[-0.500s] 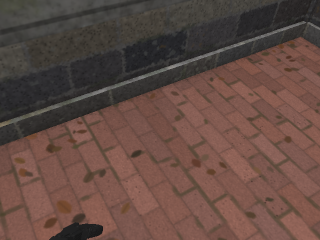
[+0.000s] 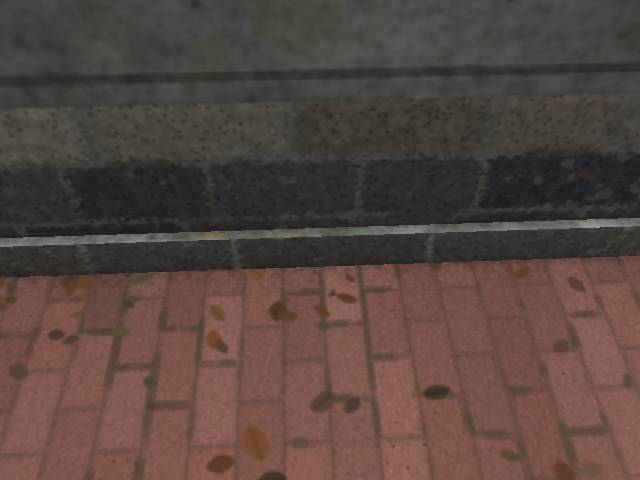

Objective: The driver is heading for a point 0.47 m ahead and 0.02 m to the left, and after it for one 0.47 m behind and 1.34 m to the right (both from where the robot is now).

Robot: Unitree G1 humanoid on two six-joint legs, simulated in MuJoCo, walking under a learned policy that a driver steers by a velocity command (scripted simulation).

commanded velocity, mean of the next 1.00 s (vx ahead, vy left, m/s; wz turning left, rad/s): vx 0.33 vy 0.00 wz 0.05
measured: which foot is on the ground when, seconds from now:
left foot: up 0.00-0.18, down 0.20-0.74, up 0.76-1.00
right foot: down 0.00-0.22, up 0.24-0.72, down 0.74-1.00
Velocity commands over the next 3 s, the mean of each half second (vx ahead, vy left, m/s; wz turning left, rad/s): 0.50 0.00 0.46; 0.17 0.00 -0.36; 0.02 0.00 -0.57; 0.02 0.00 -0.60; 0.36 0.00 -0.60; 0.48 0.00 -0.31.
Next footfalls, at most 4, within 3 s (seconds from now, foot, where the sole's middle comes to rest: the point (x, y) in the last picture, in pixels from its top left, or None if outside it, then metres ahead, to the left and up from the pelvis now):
0.20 left None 0.27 0.17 -0.78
0.74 right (345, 467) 0.56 0.03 -0.78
1.20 left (239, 460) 0.55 0.26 -0.78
1.66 right None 0.40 0.03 -0.78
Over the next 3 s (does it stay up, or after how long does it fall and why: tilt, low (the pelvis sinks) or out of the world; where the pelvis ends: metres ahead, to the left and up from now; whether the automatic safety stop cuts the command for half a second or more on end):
stays up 0.59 -0.26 -0.01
